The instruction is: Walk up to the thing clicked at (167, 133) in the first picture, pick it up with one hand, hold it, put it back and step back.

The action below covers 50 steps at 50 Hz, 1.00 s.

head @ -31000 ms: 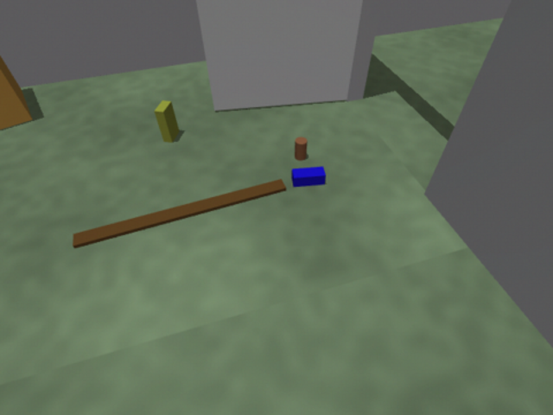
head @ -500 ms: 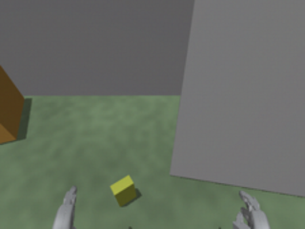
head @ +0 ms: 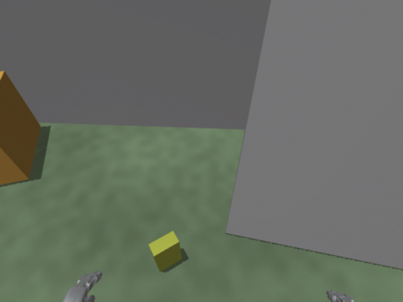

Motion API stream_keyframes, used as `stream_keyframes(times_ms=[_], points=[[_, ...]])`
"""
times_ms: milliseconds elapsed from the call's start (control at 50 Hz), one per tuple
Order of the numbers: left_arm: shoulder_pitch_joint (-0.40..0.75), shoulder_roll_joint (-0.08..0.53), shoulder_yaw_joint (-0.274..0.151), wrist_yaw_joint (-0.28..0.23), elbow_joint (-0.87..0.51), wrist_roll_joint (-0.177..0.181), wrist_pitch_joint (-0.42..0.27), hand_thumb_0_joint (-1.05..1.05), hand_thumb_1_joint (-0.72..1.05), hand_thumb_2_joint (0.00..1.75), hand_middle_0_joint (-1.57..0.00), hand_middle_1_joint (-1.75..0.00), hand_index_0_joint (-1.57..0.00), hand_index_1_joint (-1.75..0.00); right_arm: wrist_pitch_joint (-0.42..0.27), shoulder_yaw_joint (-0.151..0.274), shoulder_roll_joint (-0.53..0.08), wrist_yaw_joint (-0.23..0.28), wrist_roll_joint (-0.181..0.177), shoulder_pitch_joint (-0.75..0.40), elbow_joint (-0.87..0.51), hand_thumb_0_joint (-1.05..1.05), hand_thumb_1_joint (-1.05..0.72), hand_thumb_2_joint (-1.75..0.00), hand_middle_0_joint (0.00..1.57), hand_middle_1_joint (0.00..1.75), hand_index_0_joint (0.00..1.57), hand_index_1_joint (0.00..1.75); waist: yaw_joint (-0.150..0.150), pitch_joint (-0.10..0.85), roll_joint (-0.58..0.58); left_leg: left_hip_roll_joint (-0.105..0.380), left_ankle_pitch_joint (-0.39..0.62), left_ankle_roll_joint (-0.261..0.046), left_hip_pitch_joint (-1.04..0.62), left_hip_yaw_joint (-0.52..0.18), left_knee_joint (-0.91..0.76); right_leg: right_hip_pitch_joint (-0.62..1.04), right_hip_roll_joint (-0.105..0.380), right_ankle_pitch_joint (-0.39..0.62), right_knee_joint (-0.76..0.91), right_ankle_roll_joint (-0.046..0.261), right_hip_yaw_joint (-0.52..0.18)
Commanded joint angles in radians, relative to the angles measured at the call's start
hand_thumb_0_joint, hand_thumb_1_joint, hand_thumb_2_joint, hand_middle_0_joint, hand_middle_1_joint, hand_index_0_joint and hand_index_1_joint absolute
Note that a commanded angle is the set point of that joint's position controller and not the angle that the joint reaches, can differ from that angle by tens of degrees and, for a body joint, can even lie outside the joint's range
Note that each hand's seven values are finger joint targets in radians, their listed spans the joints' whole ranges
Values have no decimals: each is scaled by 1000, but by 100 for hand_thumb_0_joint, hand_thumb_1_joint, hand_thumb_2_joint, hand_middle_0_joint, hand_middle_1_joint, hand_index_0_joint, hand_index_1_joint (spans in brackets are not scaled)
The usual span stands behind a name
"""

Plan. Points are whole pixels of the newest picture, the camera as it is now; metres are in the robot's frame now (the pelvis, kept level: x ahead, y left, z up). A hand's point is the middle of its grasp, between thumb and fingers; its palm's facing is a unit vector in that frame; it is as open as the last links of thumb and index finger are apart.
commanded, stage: stand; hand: left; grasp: from the side
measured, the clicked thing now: (166, 252) +0.43 +0.19 -0.64
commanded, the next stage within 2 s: none
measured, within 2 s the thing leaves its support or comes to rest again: neither
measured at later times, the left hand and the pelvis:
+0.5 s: hand out of the picture +0.03 +0.27 -0.13, palm faces +0.01 -0.94 -0.34, open 7.4 cm; pelvis -0.02 +0.02 +0.03, yaw +0 degrees
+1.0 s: hand out of the picture +0.01 +0.26 -0.13, palm faces -0.01 -0.94 -0.34, open 7.4 cm; pelvis -0.02 +0.01 +0.03, yaw +0 degrees
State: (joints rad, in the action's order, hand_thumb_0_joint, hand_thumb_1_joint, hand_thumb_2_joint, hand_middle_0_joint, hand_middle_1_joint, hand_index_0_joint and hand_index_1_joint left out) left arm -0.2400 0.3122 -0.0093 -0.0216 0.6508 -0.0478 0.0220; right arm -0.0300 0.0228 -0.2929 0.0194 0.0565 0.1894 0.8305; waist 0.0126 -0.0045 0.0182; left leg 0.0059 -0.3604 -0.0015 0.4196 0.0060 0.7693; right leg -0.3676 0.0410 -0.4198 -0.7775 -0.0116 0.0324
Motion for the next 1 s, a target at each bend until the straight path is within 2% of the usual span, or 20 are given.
stream_keyframes(times_ms=[0, 20, 60, 100, 140, 200, 260, 300, 420, 500, 520, 560, 640, 680, 700, 740, 780, 840, 920, 980], points=[[50, 162, -55, -15, 24, 11, -65, 0, 90, 90, -20, -30, -20, -30, -24, 53, -156, -3, -5, -39, -34, 0, -90, -90, 20, 30, 20, 30, -1, 96, -28, 51, 315, -50, -151, -84, -177, 92, 63, 328, 202, 53, -92], [51, 162, -52, -15, 50, 12, -65, 0, 90, 90, -20, -30, -20, -30, -19, 51, -162, -3, -6, -41, -16, 0, -90, -90, 20, 30, 20, 30, 3, 66, -35, 56, 270, -51, -139, -94, -212, 91, 59, 284, 228, 48, -88], [54, 171, -50, -16, 105, 12, -66, 0, 90, 90, -20, -30, -20, -30, -12, 47, -162, -3, -12, -47, 16, 0, -90, -90, 20, 30, 20, 30, -1, 62, -12, 55, 285, -46, -174, -91, -233, 121, 69, 308, 274, 47, -94], [75, 174, -47, -17, 149, 18, -60, 0, 90, 90, -20, -30, -20, -30, -7, 44, -175, -1, -14, -50, 48, 0, -90, -90, 20, 30, 20, 30, -3, 40, -33, 68, 270, -43, -186, -107, -292, 139, 64, 273, 303, 42, -87], [71, 180, -45, -18, 196, 20, -56, 0, 90, 90, -20, -30, -20, -30, -5, 44, -188, 2, -17, -45, 84, 0, -90, -90, 20, 30, 20, 30, -2, 45, -40, 76, 319, -41, -217, -112, -321, 184, 68, 298, 325, 38, -82], [82, 182, -40, -16, 258, 22, -48, 0, 90, 90, -20, -30, -20, -30, 1, 41, -205, 3, -20, -58, 124, 0, -90, -90, 20, 30, 20, 30, -2, -13, -55, 88, 188, -35, -196, -133, -416, 198, 59, 207, 368, 28, -71], [66, 187, -34, -11, 314, 21, -47, 0, 90, 90, -20, -30, -20, -30, 2, 40, -215, 2, -25, -80, 156, 0, -90, -90, 20, 30, 20, 30, 7, -31, -45, 92, 166, -33, -220, -141, -455, 207, 65, 207, 403, 25, -68], [83, 195, -33, -11, 339, 20, -51, 0, 90, 90, -20, -30, -20, -30, 4, 38, -209, 0, -27, -66, 179, 0, -90, -90, 20, 30, 20, 30, -3, -31, -27, 86, 174, -29, -229, -128, -458, 219, 74, 203, 430, 22, -78], [91, 197, -28, -7, 396, 22, -50, 0, 90, 90, -20, -30, -20, -30, 5, 37, -222, -1, -30, -81, 218, 0, -90, -90, 20, 30, 20, 30, -3, -37, -47, 96, 113, -28, -237, -142, -512, 232, 78, 200, 459, 16, -75], [90, 200, -27, -5, 423, 21, -49, 0, 90, 90, -20, -30, -20, -30, 12, 36, -221, -4, -32, -81, 237, 0, -90, -90, 20, 30, 20, 30, -5, -62, -43, 96, 36, -25, -221, -146, -534, 208, 74, 143, 475, 13, -76], [86, 199, -25, -6, 427, 19, -50, 0, 90, 90, -20, -30, -20, -30, 12, 35, -217, -6, -33, -94, 238, 0, -90, -90, 20, 30, 20, 30, 1, -52, -29, 96, 62, -27, -232, -143, -524, 213, 79, 143, 479, 15, -75], [80, 202, -25, -4, 437, 17, -47, 0, 90, 90, -20, -30, -20, -30, 13, 37, -230, -6, -33, -91, 244, 0, -90, -90, 20, 30, 20, 30, -3, -74, -46, 99, -6, -24, -212, -155, -543, 192, 69, 112, 479, 13, -69], [88, 209, -26, -3, 442, 19, -49, 0, 90, 90, -20, -30, -20, -30, 17, 36, -222, -10, -33, -93, 251, 0, -90, -90, 20, 30, 20, 30, -8, -66, -28, 93, -6, -25, -213, -146, -528, 173, 80, 62, 497, 18, -90], [84, 215, -27, -1, 447, 18, -48, 0, 90, 90, -20, -30, -20, -30, 19, 37, -227, -11, -32, -92, 255, 0, -90, -90, 20, 30, 20, 30, -9, -79, -36, 95, -55, -26, -198, -150, -532, 156, 76, 21, 500, 19, -90], [83, 212, -26, 0, 447, 22, -49, 0, 90, 90, -20, -30, -20, -30, 19, 36, -226, -11, -31, -91, 256, 0, -90, -90, 20, 30, 20, 30, -8, -62, -41, 97, -40, -29, -197, -147, -527, 174, 81, 47, 501, 22, -96], [79, 222, -28, 2, 451, 21, -49, 0, 90, 90, -20, -30, -20, -30, 18, 34, -226, -13, -34, -88, 256, 0, -90, -90, 20, 30, 20, 30, -9, -83, -39, 94, -68, -26, -183, -153, -536, 149, 75, 17, 499, 22, -96], [80, 222, -29, 3, 451, 21, -49, 0, 90, 90, -20, -30, -20, -30, 18, 32, -225, -14, -33, -83, 258, 0, -90, -90, 20, 30, 20, 30, -7, -73, -26, 94, -55, -28, -187, -149, -523, 148, 82, 6, 503, 25, -105], [87, 223, -29, 3, 450, 22, -53, 0, 90, 90, -20, -30, -20, -30, 14, 33, -229, -15, -36, -85, 258, 0, -90, -90, 20, 30, 20, 30, -14, -49, -12, 95, 30, -31, -235, -139, -498, 143, 89, 40, 509, 28, -113], [99, 220, -29, 1, 448, 27, -58, 0, 90, 90, -20, -30, -20, -30, 11, 26, -224, -14, -39, -81, 265, 0, -90, -90, 20, 30, 20, 30, -17, -20, -17, 98, 135, -32, -263, -121, -481, 183, 95, 153, 508, 26, -112], [97, 218, -29, 1, 454, 31, -56, 0, 90, 90, -20, -30, -20, -30, 8, 24, -235, -12, -39, -84, 270, 0, -90, -90, 20, 30, 20, 30, -15, -24, -27, 102, 148, -29, -267, -121, -491, 197, 93, 185, 499, 26, -108]])
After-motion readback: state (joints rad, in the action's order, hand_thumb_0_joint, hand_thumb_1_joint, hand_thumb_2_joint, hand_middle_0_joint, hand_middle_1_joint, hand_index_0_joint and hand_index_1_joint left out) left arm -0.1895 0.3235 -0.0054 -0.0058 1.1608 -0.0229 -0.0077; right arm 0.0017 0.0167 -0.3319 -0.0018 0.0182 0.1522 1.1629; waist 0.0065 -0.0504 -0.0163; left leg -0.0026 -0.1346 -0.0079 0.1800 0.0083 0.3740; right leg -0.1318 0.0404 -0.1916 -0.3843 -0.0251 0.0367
